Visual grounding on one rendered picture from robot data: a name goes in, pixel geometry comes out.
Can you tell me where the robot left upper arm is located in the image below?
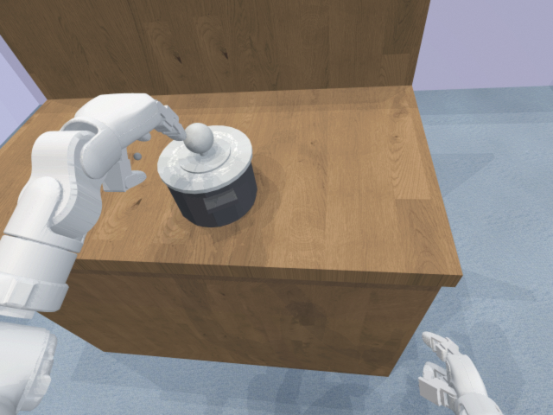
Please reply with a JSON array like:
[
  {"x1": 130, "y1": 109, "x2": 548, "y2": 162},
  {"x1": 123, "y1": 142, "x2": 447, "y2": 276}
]
[{"x1": 0, "y1": 322, "x2": 58, "y2": 415}]

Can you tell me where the robot right hand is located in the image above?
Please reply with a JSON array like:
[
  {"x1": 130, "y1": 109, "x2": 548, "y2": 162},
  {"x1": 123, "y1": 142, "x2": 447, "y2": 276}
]
[{"x1": 418, "y1": 331, "x2": 488, "y2": 415}]

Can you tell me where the right robot forearm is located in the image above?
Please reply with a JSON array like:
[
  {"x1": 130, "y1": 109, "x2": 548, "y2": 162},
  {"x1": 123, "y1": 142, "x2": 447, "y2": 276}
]
[{"x1": 456, "y1": 393, "x2": 504, "y2": 415}]

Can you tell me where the table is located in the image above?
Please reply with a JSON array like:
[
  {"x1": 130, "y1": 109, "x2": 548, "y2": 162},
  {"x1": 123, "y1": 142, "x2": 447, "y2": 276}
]
[{"x1": 0, "y1": 0, "x2": 463, "y2": 377}]

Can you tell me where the lid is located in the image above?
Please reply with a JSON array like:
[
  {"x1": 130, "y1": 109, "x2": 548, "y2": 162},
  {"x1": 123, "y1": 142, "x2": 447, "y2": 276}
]
[{"x1": 157, "y1": 125, "x2": 252, "y2": 194}]

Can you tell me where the pot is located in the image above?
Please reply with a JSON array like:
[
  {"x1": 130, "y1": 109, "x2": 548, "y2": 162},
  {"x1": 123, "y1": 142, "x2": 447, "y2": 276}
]
[{"x1": 168, "y1": 164, "x2": 257, "y2": 227}]

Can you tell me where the robot left hand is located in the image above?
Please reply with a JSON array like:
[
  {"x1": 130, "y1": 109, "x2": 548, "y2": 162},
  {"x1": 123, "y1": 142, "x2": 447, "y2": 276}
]
[{"x1": 74, "y1": 93, "x2": 187, "y2": 192}]

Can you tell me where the left robot forearm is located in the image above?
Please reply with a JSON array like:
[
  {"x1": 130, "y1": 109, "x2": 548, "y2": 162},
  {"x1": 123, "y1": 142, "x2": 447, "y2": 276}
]
[{"x1": 0, "y1": 117, "x2": 122, "y2": 319}]

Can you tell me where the knob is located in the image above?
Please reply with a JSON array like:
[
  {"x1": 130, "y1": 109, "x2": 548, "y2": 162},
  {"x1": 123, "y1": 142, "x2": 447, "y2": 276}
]
[{"x1": 183, "y1": 123, "x2": 214, "y2": 154}]

